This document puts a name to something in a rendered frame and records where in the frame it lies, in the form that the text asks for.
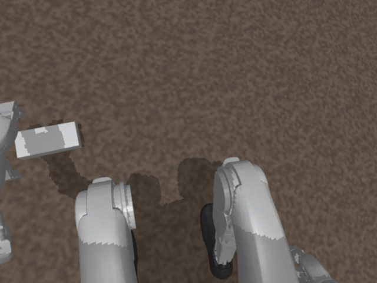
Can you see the left robot hand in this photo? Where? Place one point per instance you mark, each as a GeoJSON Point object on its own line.
{"type": "Point", "coordinates": [9, 114]}

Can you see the right robot hand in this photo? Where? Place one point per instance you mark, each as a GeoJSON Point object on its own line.
{"type": "Point", "coordinates": [310, 270]}

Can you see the small box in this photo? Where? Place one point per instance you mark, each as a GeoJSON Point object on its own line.
{"type": "Point", "coordinates": [47, 140]}

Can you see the right robot foot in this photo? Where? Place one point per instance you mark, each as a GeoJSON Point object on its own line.
{"type": "Point", "coordinates": [208, 233]}

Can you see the left robot arm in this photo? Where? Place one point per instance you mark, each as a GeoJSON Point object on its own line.
{"type": "Point", "coordinates": [6, 253]}

